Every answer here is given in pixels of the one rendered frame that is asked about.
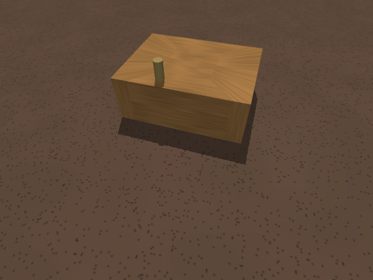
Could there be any can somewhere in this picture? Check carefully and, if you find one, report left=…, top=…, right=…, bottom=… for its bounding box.
left=153, top=57, right=165, bottom=82

